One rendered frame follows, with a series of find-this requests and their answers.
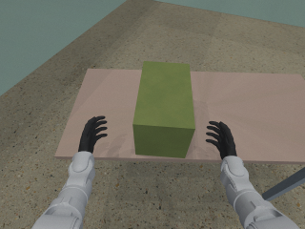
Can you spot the right robot forearm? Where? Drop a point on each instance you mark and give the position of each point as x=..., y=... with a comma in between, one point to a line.
x=246, y=201

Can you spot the robot left upper arm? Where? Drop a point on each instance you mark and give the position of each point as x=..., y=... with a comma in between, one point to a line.
x=58, y=222

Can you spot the left robot forearm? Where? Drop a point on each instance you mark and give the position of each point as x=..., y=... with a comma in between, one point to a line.
x=76, y=192

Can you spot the left robot hand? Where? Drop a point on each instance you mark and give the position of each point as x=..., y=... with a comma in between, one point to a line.
x=89, y=137

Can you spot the table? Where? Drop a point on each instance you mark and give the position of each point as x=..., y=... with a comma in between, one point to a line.
x=265, y=113

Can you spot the robot right upper arm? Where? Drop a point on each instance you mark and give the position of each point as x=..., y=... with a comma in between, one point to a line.
x=281, y=222

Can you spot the carton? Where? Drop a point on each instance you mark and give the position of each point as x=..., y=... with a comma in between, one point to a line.
x=163, y=122

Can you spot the right robot hand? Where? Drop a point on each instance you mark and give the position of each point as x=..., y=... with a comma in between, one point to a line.
x=225, y=141

